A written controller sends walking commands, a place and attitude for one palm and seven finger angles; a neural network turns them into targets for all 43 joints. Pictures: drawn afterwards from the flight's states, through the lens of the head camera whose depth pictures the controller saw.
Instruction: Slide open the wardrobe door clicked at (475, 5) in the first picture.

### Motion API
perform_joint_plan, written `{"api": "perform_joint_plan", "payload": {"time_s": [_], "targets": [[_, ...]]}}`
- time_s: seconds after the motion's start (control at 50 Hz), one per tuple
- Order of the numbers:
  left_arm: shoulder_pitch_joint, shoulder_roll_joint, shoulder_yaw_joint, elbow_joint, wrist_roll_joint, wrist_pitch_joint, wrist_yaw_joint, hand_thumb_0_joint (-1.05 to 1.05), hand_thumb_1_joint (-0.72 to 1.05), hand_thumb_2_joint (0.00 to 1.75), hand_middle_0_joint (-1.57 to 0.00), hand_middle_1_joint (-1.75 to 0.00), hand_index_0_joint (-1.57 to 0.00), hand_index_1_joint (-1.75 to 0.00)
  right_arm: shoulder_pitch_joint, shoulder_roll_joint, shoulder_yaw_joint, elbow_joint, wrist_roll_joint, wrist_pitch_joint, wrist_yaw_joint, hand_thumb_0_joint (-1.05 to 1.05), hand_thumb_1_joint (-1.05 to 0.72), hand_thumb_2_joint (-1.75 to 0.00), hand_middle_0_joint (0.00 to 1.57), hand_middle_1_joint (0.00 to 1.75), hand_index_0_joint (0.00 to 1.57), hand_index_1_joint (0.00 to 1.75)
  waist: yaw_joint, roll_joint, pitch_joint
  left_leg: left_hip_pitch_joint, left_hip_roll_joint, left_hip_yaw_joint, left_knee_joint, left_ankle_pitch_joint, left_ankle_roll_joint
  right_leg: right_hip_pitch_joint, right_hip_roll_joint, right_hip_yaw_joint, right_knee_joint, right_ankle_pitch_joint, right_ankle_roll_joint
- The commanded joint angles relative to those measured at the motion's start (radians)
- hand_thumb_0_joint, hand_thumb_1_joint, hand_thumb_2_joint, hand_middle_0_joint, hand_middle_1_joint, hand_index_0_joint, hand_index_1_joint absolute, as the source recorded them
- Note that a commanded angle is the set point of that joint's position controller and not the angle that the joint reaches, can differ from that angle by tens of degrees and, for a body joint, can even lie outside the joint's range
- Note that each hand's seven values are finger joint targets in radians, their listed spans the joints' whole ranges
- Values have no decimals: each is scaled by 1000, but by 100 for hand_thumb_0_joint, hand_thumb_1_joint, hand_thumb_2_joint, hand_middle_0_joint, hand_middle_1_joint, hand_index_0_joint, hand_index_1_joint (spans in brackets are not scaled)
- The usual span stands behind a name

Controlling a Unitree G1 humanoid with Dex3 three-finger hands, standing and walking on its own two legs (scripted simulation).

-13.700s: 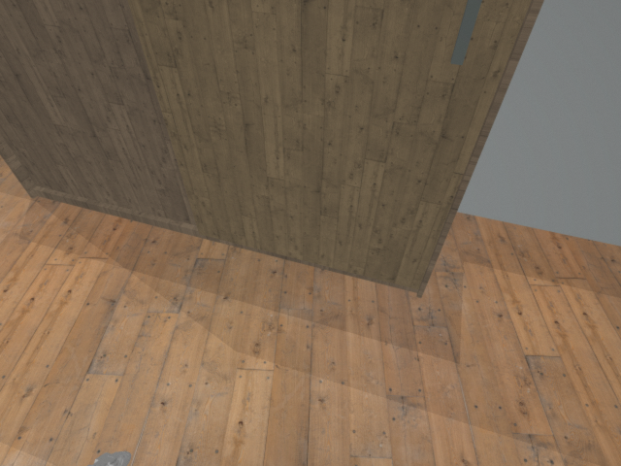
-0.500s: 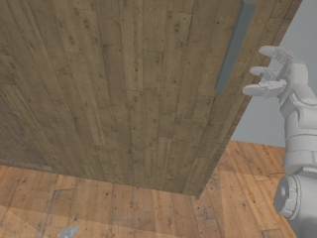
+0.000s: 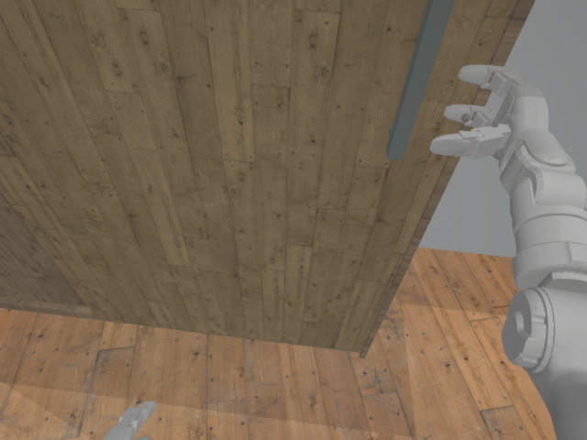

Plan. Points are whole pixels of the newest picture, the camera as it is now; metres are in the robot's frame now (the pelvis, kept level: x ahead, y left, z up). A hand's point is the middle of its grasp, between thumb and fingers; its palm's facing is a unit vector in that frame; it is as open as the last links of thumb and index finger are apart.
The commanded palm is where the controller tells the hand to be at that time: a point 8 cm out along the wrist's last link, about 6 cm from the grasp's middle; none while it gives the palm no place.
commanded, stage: move the hooked fingers beside the handle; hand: right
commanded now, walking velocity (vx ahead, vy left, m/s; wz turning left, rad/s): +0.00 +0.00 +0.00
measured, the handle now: (412, 78) +0.54 -0.10 +0.26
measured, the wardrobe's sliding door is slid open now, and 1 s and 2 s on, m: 0.00 0.00 0.00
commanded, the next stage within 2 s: feel for the door with the fingertips in 0.68 s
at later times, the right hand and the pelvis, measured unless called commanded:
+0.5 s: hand (475, 123) +0.46 -0.17 +0.25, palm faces +0.05 +1.00 -0.01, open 14.0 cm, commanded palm +0.44 -0.21 +0.25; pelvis +0.01 +0.00 +0.00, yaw +1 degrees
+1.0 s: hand (443, 116) +0.46 -0.13 +0.25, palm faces +0.00 +1.00 +0.00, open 14.0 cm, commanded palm +0.44 -0.18 +0.25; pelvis +0.01 +0.00 +0.00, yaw +1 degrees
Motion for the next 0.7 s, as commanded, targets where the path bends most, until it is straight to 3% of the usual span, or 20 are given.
{"api": "perform_joint_plan", "payload": {"time_s": [0.0, 0.06, 0.1, 0.16, 0.18, 0.22, 0.26, 0.3, 0.34, 0.38, 0.4, 0.46, 0.48, 0.5, 0.56, 0.58, 0.62, 0.64, 0.66, 0.68], "targets": [[20, 153, 55, -105, -1, -44, 12, 0, 90, 90, -20, -30, -20, -30, -551, -252, -72, -179, 11, -104, 6, 0, 50, -30, 30, 120, 30, 120, 5, 40, -305, -28, 9, -50, -54, 316, -1, 235, -2, 55, -23, 201, -38], [32, 151, 59, -111, -2, -47, 8, 0, 90, 90, -20, -30, -20, -30, -532, -244, -65, -192, -2, -106, 11, 0, 50, -30, 30, 120, 30, 120, -1, 10, -306, -30, 7, -48, -50, 332, 1, 240, -5, 49, -25, 221, -35], [39, 157, 65, -121, -1, -48, 4, 0, 90, 90, -20, -30, -20, -30, -489, -277, -104, -226, 0, -113, 9, 0, 50, -30, 30, 120, 30, 120, -15, 39, -333, -1, 3, -45, -47, 361, 1, 243, -7, 46, -23, 252, -37], [24, 152, 69, -138, -5, -51, -2, 0, 90, 90, -20, -30, -20, -30, -440, -240, -87, -320, 8, -102, 17, 0, 50, -30, 30, 120, 30, 120, -25, 11, -344, 8, -1, -45, -41, 397, 4, 272, -10, 39, -20, 298, -37], [23, 152, 74, -143, -5, -51, -4, 0, 90, 90, -20, -30, -20, -30, -422, -227, -78, -351, 16, -100, 18, 0, 50, -30, 30, 120, 30, 120, -23, 30, -359, 26, 0, -38, -41, 407, 2, 277, -11, 34, -17, 315, -38], [12, 156, 74, -141, -6, -49, -4, 0, 90, 90, -20, -30, -20, -30, -383, -286, -139, -380, 20, -72, 16, 0, 50, -30, 30, 120, 30, 120, -40, 41, -342, 27, -4, -45, -43, 417, 0, 262, -9, 32, -19, 304, -42], [4, 157, 71, -144, -7, -42, -2, 0, 90, 90, -20, -30, -20, -30, -366, -285, -134, -391, 17, -43, 17, 0, 50, -30, 30, 120, 30, 120, -38, 49, -300, 27, -1, -45, -49, 402, -3, 229, -6, 23, -28, 272, -43], [-13, 153, 68, -148, -10, -40, -1, 0, 90, 90, -20, -30, -20, -30, -381, -283, -120, -427, 10, -29, 9, 0, 50, -30, 30, 120, 30, 120, -32, -5, -285, 9, 1, -51, -56, 385, -3, 234, -3, 19, -22, 257, -45], [-13, 152, 68, -142, -12, -34, 4, 0, 90, 90, -20, -30, -20, -30, -406, -273, -101, -432, 9, -18, 8, 0, 50, -30, 30, 120, 30, 120, -17, 11, -271, -11, -1, -47, -62, 355, -4, 241, -6, 27, -24, 238, -43], [-18, 149, 72, -152, -11, -41, 8, 0, 90, 90, -20, -30, -20, -30, -445, -233, -65, -504, 22, -28, 13, 0, 50, -30, 30, 120, 30, 120, -5, -2, -326, -9, -1, -46, -60, 374, -3, 295, -8, 27, -10, 270, -45], [-29, 149, 69, -150, -10, -44, 8, 0, 90, 90, -20, -30, -20, -30, -458, -256, -86, -527, 26, -30, 14, 0, 50, -30, 30, 120, 30, 120, -11, -22, -351, -6, -2, -51, -56, 389, -1, 311, -6, 35, -6, 283, -44], [-43, 140, 63, -141, -13, -44, 9, 0, 90, 90, -20, -30, -20, -30, -444, -171, -25, -493, 36, -7, 25, 0, 50, -30, 30, 120, 30, 120, 0, -39, -320, -46, -3, -41, -55, 372, 1, 329, -5, 42, -3, 283, -37], [-41, 139, 61, -139, -15, -43, 8, 0, 90, 90, -20, -30, -20, -30, -423, -145, -2, -458, 45, 2, 27, 0, 50, -30, 30, 120, 30, 120, 4, -7, -293, -48, -3, -39, -63, 363, -2, 309, -3, 39, -2, 270, -40], [-42, 144, 61, -126, -15, -36, 11, 0, 90, 90, -20, -30, -20, -30, -397, -176, -35, -390, 44, 20, 25, 0, 50, -30, 30, 120, 30, 120, -1, 23, -260, -55, -2, -40, -65, 352, -3, 279, -2, 41, -7, 241, -40], [-43, 144, 55, -121, -14, -21, 14, 0, 90, 90, -20, -30, -20, -30, -448, -165, -13, -318, 35, 40, 15, 0, 50, -30, 30, 120, 30, 120, 12, 36, -217, -79, 7, -43, -73, 301, -6, 238, 3, 46, -19, 182, -39], [-36, 144, 56, -122, -10, -18, 13, 0, 90, 90, -20, -30, -20, -30, -451, -184, -28, -303, 33, 29, 5, 0, 50, -30, 30, 120, 30, 120, 8, 44, -224, -67, 9, -42, -74, 302, -5, 238, 2, 45, -16, 191, -39], [-46, 135, 54, -130, -9, -21, 11, 0, 90, 90, -20, -30, -20, -30, -517, -156, -3, -340, 27, 1, -4, 0, 50, -30, 30, 120, 30, 120, 11, 10, -271, -61, 11, -48, -64, 321, -3, 268, 3, 48, -13, 209, -38], [-42, 135, 54, -129, -6, -22, 11, 0, 90, 90, -20, -30, -20, -30, -538, -157, -5, -351, 30, -15, -6, 0, 50, -30, 30, 120, 30, 120, 12, 21, -292, -53, 10, -47, -61, 328, -3, 277, 3, 53, -11, 216, -37], [-37, 137, 55, -126, -5, -22, 13, 0, 90, 90, -20, -30, -20, -30, -537, -190, -34, -333, 29, -29, -8, 0, 50, -30, 30, 120, 30, 120, 8, 54, -306, -34, 10, -49, -61, 346, -3, 275, 3, 53, -11, 227, -39], [-37, 138, 55, -129, -3, -21, 13, 0, 90, 90, -20, -30, -20, -30, -521, -209, -47, -339, 33, -49, -8, 0, 50, -30, 30, 120, 30, 120, 3, 48, -312, -17, 10, -49, -60, 361, -4, 274, 2, 50, -11, 244, -40]]}}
